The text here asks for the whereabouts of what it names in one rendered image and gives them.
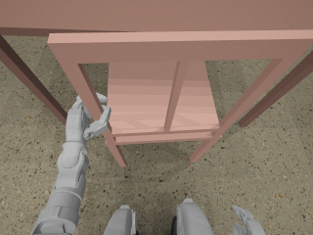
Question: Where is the chair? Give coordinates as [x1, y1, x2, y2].
[47, 29, 313, 167]

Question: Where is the left robot hand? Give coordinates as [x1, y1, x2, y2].
[66, 92, 112, 145]

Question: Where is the robot right shin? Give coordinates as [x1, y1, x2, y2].
[176, 198, 194, 235]

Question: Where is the table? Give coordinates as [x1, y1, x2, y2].
[0, 0, 313, 127]

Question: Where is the right robot hand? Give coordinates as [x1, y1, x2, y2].
[231, 205, 266, 235]

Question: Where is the robot right thigh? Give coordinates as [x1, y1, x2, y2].
[176, 202, 215, 235]

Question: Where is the robot left forearm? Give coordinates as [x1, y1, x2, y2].
[29, 141, 89, 235]

